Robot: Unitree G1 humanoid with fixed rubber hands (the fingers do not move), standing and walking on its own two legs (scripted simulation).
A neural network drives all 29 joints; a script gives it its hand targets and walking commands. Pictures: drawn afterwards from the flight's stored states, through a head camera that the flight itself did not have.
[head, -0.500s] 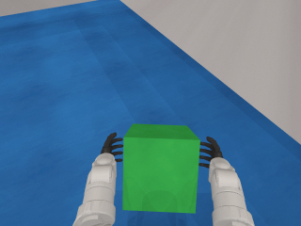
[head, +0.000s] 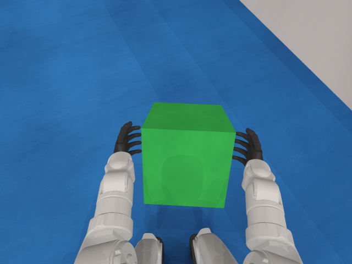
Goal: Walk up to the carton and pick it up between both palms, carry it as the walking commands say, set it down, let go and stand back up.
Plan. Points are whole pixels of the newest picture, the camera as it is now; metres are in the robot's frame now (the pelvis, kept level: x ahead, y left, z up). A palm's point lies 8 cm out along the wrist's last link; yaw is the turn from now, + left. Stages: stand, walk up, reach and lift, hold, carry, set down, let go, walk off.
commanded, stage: set down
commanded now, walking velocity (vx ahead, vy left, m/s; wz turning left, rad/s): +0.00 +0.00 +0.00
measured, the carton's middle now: (185, 150) +0.43 -0.05 -0.19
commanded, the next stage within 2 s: none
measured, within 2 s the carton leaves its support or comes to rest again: neither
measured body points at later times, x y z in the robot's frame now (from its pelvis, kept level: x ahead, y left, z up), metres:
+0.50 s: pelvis -0.01 +0.00 -0.07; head +0.19 +0.00 +0.33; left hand +0.43 +0.11 -0.15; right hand +0.38 -0.20 -0.15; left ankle +0.05 +0.11 -0.68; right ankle +0.05 -0.11 -0.68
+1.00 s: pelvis -0.02 +0.01 -0.14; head +0.22 +0.00 +0.24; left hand +0.46 +0.11 -0.23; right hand +0.41 -0.20 -0.23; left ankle +0.05 +0.11 -0.68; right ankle +0.05 -0.11 -0.68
